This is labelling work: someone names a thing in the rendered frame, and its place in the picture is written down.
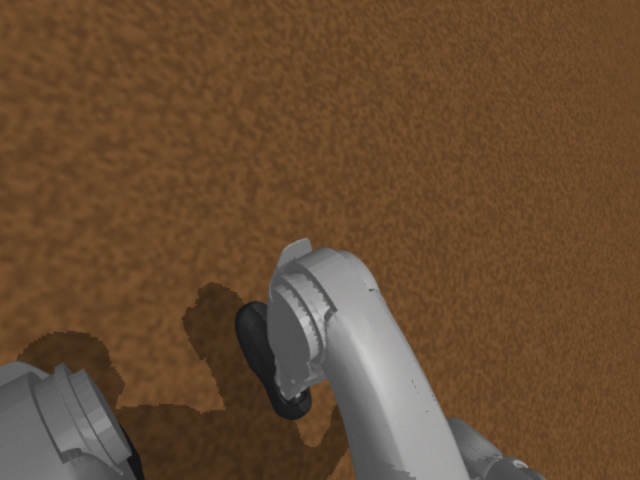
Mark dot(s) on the right robot hand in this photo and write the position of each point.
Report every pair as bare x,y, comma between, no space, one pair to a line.
478,453

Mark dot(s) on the right robot foot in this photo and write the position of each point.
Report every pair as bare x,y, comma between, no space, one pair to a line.
251,331

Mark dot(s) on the right robot arm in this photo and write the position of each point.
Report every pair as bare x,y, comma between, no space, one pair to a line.
512,468

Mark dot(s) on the left robot foot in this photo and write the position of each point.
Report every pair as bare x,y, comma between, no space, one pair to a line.
134,460

